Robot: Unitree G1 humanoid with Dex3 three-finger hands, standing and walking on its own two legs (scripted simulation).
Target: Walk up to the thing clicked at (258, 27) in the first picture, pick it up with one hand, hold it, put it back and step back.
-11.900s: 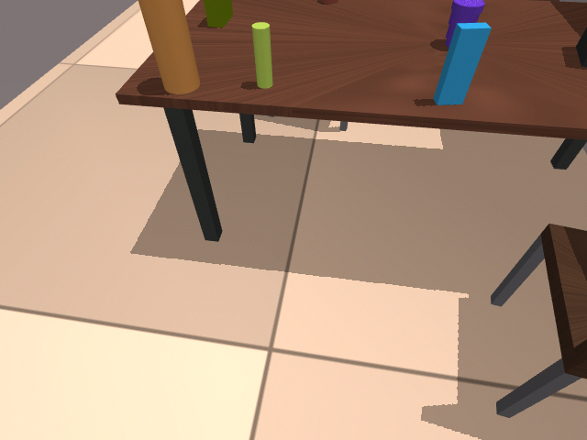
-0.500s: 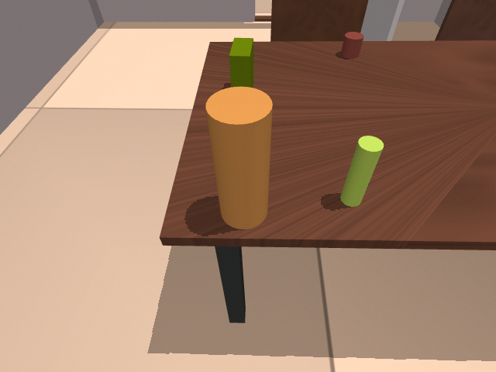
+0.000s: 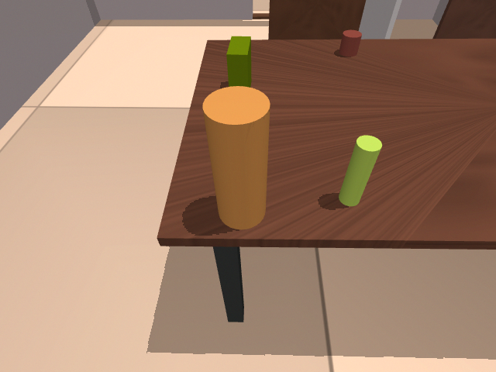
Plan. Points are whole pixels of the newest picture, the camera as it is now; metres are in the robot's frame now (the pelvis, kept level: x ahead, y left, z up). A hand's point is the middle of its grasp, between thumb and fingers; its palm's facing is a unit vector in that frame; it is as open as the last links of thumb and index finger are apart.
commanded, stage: stand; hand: right
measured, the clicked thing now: (358, 173) +0.49 -0.20 +0.03
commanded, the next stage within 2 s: rise first in 0.36 s
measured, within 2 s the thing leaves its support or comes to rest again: neither
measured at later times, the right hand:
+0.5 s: hand out of the picture +0.08 -0.25 -0.16, palm faces -0.03 +0.94 -0.34, open 7.5 cm
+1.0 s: hand (427, 351) +0.18 -0.26 -0.06, palm faces +0.31 +0.88 -0.36, open 16.4 cm
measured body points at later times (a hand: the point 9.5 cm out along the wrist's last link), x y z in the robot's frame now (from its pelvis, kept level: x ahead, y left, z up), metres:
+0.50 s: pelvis +0.01 +0.00 +0.00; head +0.03 +0.00 +0.45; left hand +0.09 +0.30 -0.13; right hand +0.08 -0.30 -0.14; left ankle +0.00 +0.15 -0.75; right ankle +0.00 -0.12 -0.75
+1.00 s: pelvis +0.02 +0.01 -0.01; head +0.03 +0.02 +0.44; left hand +0.19 +0.25 -0.09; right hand +0.16 -0.30 -0.03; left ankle +0.00 +0.15 -0.75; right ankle +0.00 -0.12 -0.75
